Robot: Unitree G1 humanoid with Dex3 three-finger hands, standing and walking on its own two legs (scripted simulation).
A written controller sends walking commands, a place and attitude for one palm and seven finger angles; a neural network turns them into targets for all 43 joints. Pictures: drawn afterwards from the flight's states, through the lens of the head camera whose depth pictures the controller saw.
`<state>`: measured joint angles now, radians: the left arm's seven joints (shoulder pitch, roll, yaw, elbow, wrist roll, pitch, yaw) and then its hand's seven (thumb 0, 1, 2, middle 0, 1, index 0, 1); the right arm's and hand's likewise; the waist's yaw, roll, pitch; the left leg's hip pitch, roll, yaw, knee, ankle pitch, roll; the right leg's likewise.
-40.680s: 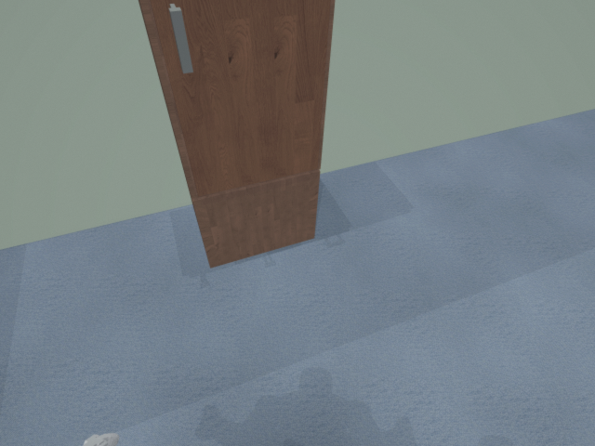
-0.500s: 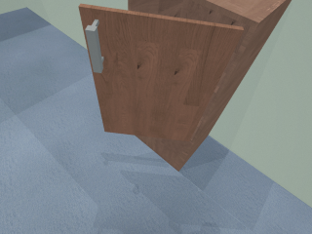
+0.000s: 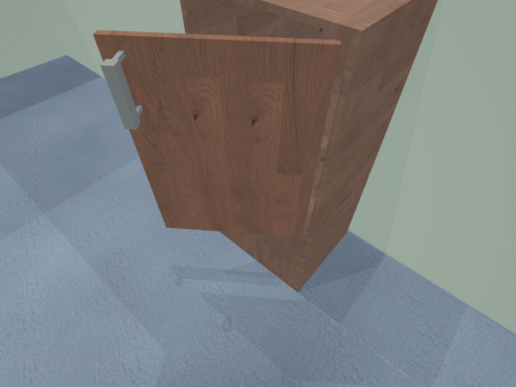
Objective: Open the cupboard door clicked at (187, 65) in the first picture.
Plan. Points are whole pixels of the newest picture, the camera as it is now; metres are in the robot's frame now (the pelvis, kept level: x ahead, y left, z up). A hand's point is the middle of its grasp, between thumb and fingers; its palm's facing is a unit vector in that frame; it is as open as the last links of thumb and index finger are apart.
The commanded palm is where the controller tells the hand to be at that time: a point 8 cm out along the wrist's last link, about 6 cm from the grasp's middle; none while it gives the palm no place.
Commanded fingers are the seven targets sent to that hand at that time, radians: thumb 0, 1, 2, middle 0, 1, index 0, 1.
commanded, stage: come to a stop and stand still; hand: left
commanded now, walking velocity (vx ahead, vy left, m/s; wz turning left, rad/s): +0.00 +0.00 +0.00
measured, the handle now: (126, 90) +0.59 +0.27 +0.15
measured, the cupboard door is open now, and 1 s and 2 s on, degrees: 36 36 36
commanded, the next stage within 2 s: look again from close up in 0.18 s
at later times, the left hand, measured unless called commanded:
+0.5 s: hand out of the picture +0.00 +0.17 -0.18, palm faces +0.02 -0.99 -0.16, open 7.4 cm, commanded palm none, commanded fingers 0.00 0.90 0.90 -0.20 -0.30 -0.20 -0.30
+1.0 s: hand out of the picture +0.00 +0.23 -0.18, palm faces -0.01 -0.98 -0.21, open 7.4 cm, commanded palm none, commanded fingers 0.00 0.90 0.90 -0.20 -0.30 -0.20 -0.30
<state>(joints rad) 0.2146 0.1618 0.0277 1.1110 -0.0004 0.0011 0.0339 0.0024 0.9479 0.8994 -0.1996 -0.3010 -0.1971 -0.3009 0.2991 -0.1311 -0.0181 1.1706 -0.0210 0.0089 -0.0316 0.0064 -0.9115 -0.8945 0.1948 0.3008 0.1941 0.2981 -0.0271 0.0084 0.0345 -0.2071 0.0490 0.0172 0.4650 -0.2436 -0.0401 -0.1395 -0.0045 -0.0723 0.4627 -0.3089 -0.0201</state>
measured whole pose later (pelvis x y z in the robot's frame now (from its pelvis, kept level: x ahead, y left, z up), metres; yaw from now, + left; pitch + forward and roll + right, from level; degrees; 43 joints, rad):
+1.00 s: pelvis -0.01 +0.04 +0.00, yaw -1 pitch -1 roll +0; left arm 0.29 0.19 0.00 1.07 0.02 0.01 0.03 0.00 0.90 0.90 -0.20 -0.30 -0.19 -0.30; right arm 0.28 -0.17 0.01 1.09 -0.02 -0.01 -0.01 0.01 -0.91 -0.89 0.20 0.30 0.20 0.30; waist 0.01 -0.02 0.03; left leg -0.22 -0.02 0.05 0.49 -0.25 0.04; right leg -0.17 -0.06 -0.03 0.49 -0.31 0.03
